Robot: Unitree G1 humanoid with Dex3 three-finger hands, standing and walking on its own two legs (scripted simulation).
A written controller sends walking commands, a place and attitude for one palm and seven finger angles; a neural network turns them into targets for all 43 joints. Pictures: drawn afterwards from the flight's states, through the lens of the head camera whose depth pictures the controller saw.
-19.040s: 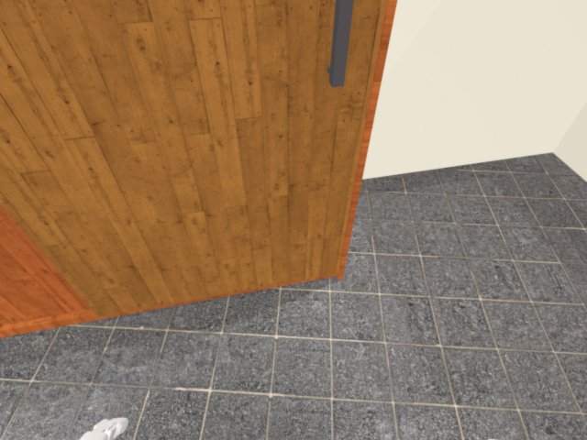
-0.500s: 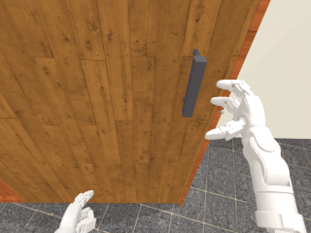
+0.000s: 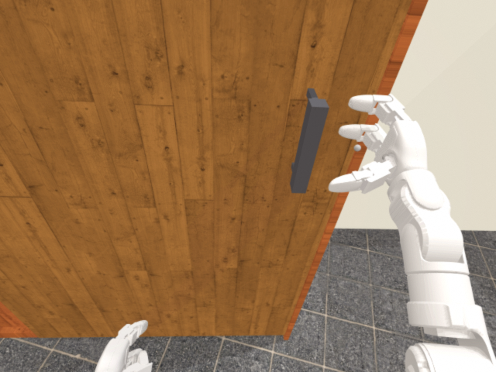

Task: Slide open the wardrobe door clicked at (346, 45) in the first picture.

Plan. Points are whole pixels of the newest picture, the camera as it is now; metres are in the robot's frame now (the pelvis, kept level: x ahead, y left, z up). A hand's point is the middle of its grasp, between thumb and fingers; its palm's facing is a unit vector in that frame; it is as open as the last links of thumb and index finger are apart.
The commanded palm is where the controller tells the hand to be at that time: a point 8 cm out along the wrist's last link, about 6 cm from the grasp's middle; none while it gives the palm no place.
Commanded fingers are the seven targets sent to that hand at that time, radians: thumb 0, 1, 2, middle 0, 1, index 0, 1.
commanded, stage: move the hooked fingers beside the handle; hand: right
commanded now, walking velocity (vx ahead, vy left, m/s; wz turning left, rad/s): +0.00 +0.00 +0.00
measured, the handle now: (304, 142) +0.43 -0.06 +0.20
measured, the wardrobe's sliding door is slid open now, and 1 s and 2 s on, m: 0.00 0.00 0.00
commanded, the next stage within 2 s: feel for the door with the fingertips in 1.80 s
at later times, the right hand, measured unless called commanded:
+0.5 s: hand (339, 180) +0.38 -0.11 +0.17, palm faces -0.07 +1.00 +0.00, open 14.0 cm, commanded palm +0.35 -0.17 +0.20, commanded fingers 0.00 0.50 -0.30 0.30 1.20 0.30 1.20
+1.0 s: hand (344, 170) +0.36 -0.11 +0.20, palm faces -0.08 +1.00 -0.02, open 14.0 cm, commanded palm +0.36 -0.18 +0.20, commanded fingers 0.00 0.50 -0.30 0.30 1.20 0.30 1.20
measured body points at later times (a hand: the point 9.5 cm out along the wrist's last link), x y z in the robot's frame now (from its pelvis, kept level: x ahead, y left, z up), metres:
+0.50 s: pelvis +0.00 +0.02 +0.00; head -0.02 +0.05 +0.45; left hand +0.17 +0.25 -0.10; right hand +0.37 -0.17 +0.17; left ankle -0.03 +0.07 -0.74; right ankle +0.01 -0.09 -0.74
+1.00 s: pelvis +0.00 +0.01 +0.00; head -0.01 +0.02 +0.45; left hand +0.17 +0.24 -0.09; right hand +0.36 -0.16 +0.20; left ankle -0.03 +0.07 -0.74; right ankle +0.01 -0.09 -0.74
